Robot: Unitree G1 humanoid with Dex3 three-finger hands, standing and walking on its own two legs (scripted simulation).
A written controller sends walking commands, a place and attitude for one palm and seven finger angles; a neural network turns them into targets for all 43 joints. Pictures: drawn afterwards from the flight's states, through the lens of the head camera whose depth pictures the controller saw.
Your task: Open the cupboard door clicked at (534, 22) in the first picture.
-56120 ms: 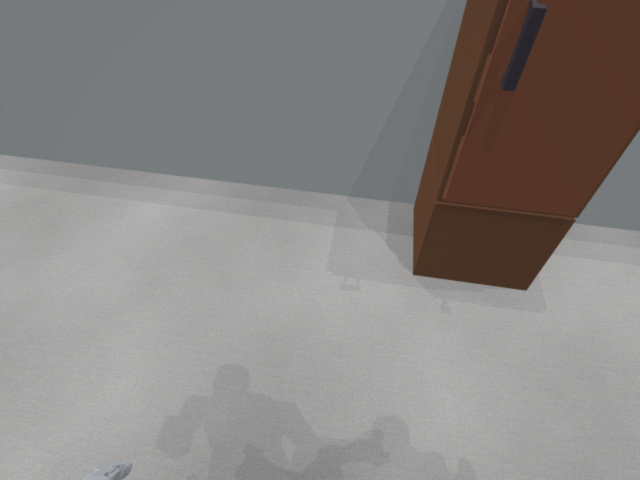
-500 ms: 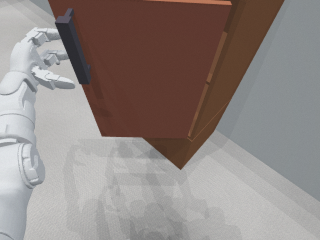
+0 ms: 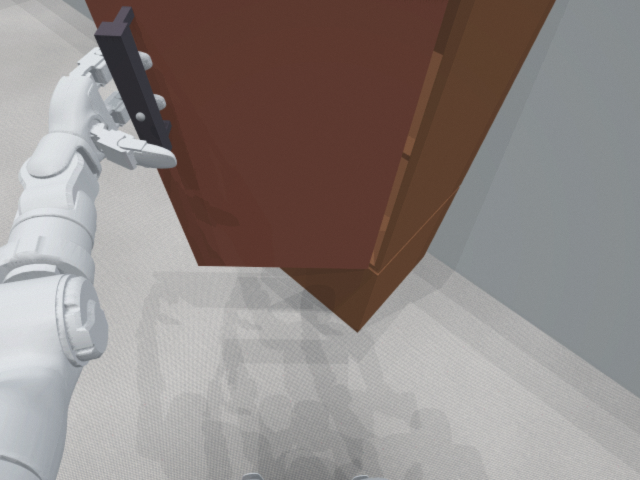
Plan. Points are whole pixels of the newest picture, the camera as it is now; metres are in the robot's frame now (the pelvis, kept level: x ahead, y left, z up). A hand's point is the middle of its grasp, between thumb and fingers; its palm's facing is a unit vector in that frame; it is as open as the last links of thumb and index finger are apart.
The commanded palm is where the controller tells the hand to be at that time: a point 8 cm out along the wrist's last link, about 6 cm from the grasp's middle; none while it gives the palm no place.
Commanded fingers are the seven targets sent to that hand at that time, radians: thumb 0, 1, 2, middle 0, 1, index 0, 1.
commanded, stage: slide the fingers in behind the handle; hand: left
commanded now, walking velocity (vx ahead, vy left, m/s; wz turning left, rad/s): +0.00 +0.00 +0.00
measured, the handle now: (144, 89) +0.56 +0.17 +0.16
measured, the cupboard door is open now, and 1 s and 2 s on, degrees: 42 42 71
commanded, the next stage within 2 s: close the thumb around the handle in 0.40 s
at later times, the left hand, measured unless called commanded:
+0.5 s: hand (131, 120) +0.51 +0.18 +0.16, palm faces -0.08 -1.00 +0.01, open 14.0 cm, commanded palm +0.49 +0.23 +0.16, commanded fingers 0.00 -0.44 0.32 -0.30 -1.21 -0.30 -1.21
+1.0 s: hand (134, 117) +0.51 +0.18 +0.16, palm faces -0.07 -1.00 +0.00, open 7.7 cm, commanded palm +0.49 +0.23 +0.16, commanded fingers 0.00 0.90 0.90 -0.40 -1.35 -0.40 -1.35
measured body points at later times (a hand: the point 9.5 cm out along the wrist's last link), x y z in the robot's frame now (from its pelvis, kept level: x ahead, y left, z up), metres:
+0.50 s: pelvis +0.01 +0.00 +0.00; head +0.07 +0.01 +0.45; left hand +0.51 +0.23 +0.16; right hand +0.02 -0.27 -0.11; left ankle +0.02 +0.09 -0.71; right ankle -0.02 -0.10 -0.71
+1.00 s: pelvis +0.01 +0.01 +0.00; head +0.08 +0.02 +0.45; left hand +0.51 +0.23 +0.16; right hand +0.00 -0.26 -0.11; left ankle +0.02 +0.09 -0.71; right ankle -0.02 -0.10 -0.71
